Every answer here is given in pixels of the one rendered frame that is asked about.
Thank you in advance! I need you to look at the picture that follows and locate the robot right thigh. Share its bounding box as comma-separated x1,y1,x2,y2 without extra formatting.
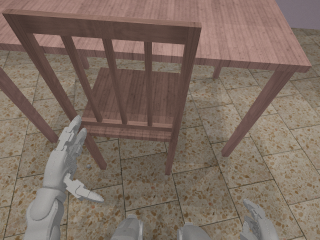
177,225,211,240

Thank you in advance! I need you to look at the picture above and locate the table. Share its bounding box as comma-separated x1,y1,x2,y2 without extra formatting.
0,0,312,157

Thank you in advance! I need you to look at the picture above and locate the robot left hand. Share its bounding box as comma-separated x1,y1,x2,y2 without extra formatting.
42,115,104,203

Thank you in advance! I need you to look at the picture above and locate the chair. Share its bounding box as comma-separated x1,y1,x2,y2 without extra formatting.
2,8,202,175

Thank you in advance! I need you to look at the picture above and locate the robot left forearm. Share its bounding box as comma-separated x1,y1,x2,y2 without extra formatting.
22,187,67,240

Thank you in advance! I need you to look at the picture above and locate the left robot shin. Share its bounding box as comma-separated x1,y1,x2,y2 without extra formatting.
127,214,137,219

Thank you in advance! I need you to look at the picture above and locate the robot right hand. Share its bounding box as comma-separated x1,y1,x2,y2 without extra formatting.
240,198,280,240

